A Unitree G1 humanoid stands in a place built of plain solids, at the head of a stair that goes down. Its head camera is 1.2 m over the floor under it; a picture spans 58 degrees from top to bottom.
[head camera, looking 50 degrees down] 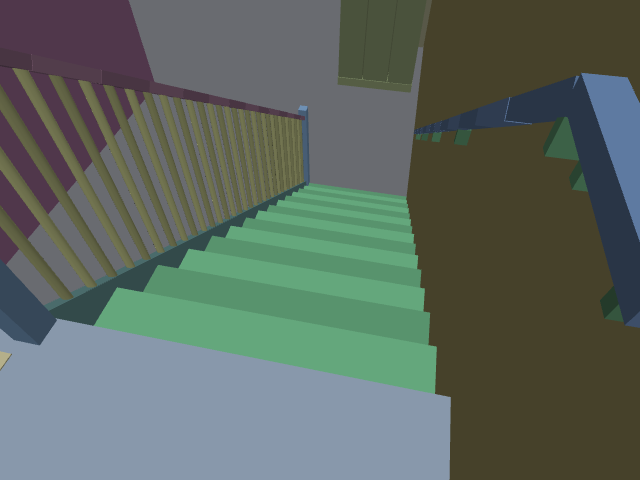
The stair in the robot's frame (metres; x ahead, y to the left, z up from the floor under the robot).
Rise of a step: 0.17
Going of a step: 0.24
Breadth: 1.20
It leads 12 degrees to the right of straight ahead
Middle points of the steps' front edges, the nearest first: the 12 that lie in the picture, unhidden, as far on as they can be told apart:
0.56 0.23 0.00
0.80 0.18 -0.17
1.03 0.14 -0.35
1.27 0.09 -0.52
1.50 0.04 -0.70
1.74 -0.01 -0.87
1.98 -0.06 -1.05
2.21 -0.11 -1.22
2.45 -0.16 -1.40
2.68 -0.21 -1.57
2.92 -0.26 -1.75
3.16 -0.31 -1.92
